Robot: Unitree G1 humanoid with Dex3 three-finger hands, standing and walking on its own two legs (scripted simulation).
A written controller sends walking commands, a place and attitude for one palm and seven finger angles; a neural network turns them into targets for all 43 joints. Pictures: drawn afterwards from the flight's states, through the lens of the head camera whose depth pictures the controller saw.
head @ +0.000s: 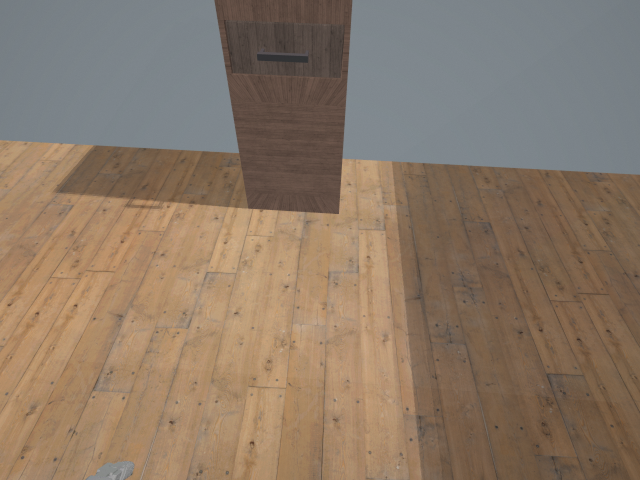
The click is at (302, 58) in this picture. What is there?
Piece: drawer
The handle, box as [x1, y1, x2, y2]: [257, 48, 308, 62]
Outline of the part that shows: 257,53 257,60 307,62 308,60 308,50 306,50 304,54 265,52 261,48 260,51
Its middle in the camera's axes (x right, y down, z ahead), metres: -0.13 -0.62 +1.30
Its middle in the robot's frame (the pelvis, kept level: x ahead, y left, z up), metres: +1.38 +0.19 -0.03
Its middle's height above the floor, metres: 0.74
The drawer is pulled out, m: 0.00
